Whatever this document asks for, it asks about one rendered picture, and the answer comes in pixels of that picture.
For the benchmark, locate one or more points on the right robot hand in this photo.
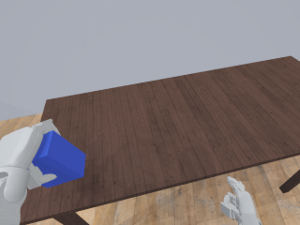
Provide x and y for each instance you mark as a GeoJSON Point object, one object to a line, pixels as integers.
{"type": "Point", "coordinates": [241, 204]}

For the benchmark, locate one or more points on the left robot hand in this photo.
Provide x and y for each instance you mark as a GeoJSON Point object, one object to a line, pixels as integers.
{"type": "Point", "coordinates": [18, 149]}

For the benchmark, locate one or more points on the robot left forearm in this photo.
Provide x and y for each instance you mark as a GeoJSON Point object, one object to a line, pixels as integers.
{"type": "Point", "coordinates": [13, 192]}

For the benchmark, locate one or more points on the robot right forearm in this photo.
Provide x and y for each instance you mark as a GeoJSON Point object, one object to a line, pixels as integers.
{"type": "Point", "coordinates": [248, 219]}

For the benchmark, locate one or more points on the table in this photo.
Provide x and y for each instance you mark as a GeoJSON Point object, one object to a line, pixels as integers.
{"type": "Point", "coordinates": [150, 136]}

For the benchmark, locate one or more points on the sponge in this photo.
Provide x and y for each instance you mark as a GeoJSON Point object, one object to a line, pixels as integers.
{"type": "Point", "coordinates": [58, 156]}

